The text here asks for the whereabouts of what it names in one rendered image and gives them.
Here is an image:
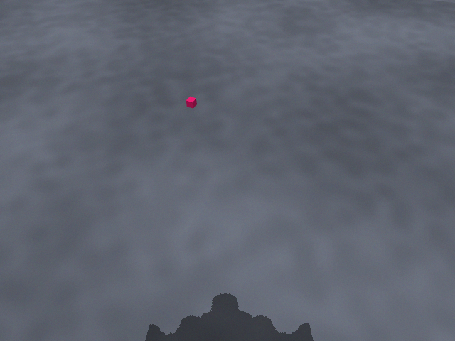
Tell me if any cube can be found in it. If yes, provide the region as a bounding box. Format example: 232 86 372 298
186 97 197 108

